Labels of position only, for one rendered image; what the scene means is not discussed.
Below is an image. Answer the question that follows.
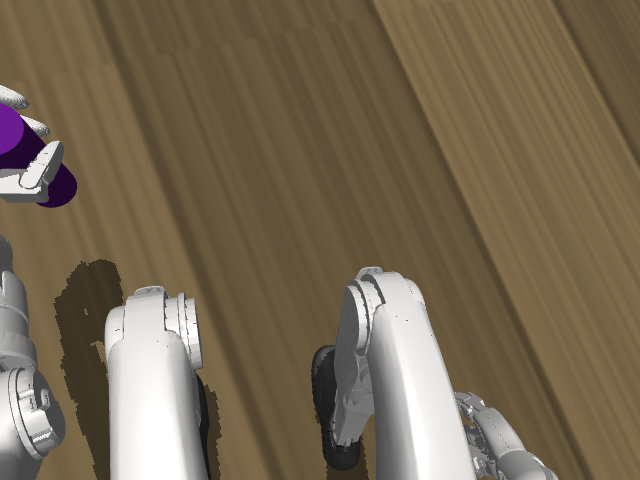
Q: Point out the right robot arm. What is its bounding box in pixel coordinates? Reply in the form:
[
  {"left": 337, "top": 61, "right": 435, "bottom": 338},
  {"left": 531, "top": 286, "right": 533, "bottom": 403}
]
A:
[{"left": 495, "top": 450, "right": 558, "bottom": 480}]

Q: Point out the right robot hand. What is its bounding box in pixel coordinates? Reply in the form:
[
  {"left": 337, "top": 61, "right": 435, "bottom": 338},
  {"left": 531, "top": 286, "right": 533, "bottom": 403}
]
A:
[{"left": 453, "top": 391, "right": 526, "bottom": 479}]

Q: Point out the left robot arm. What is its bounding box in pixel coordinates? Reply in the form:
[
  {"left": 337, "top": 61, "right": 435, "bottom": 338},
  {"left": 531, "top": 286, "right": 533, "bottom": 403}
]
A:
[{"left": 0, "top": 235, "right": 66, "bottom": 480}]

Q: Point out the right robot foot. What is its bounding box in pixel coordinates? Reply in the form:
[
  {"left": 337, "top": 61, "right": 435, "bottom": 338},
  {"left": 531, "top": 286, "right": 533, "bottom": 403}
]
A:
[{"left": 311, "top": 345, "right": 360, "bottom": 471}]

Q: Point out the can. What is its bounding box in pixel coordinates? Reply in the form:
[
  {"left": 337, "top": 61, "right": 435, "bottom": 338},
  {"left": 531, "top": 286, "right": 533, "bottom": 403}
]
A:
[{"left": 0, "top": 103, "right": 77, "bottom": 208}]

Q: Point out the left robot hand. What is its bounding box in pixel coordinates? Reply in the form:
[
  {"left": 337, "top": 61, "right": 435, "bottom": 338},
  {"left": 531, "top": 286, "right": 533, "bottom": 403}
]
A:
[{"left": 0, "top": 85, "right": 64, "bottom": 203}]

